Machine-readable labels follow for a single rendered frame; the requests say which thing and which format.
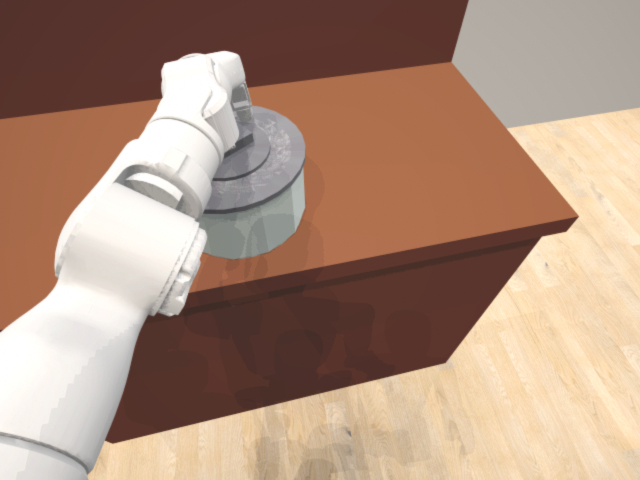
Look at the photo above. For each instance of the table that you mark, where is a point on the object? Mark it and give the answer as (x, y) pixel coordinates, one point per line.
(419, 204)

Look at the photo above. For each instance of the lid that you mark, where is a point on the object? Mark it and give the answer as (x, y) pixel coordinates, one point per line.
(262, 170)

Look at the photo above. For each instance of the left robot forearm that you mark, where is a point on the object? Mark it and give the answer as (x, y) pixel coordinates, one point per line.
(176, 157)

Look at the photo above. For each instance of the left robot hand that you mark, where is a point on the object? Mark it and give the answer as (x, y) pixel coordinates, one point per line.
(240, 99)

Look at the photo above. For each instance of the left robot upper arm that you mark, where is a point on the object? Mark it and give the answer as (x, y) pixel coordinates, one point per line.
(64, 363)

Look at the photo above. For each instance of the pot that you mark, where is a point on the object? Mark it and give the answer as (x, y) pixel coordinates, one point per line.
(258, 230)

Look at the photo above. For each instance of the knob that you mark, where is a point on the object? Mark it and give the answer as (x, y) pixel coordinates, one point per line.
(244, 139)

